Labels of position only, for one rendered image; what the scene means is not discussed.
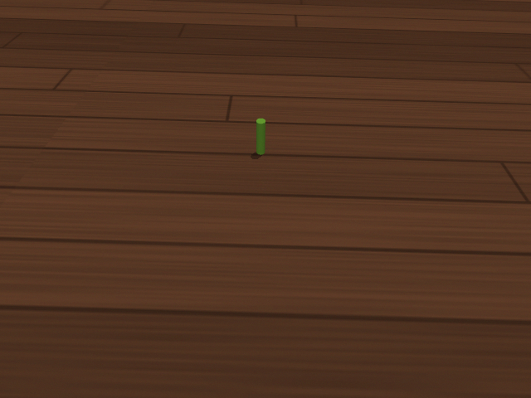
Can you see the can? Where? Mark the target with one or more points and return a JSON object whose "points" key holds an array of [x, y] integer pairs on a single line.
{"points": [[260, 136]]}

